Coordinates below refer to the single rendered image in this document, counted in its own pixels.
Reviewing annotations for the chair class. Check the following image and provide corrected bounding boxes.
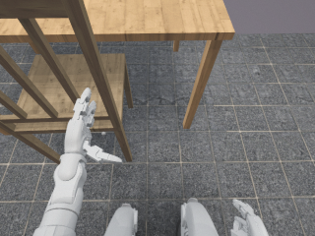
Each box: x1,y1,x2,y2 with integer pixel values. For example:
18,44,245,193
0,0,134,165

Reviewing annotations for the robot left thigh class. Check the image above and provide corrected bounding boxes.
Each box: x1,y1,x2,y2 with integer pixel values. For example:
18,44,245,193
103,206,138,236

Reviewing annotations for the left robot forearm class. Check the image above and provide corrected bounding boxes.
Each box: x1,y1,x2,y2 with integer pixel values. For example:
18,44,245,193
32,152,88,236

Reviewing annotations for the table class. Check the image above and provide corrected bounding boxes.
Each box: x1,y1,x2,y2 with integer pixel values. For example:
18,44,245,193
0,0,235,136

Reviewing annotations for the robot right hand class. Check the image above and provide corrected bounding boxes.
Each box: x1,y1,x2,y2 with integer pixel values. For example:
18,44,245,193
230,199,269,236

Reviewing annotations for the robot left hand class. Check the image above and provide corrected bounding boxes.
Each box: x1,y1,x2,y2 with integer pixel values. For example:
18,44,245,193
64,88,123,164

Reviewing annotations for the robot right shin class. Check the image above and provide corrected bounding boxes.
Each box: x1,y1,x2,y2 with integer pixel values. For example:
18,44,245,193
181,198,198,236

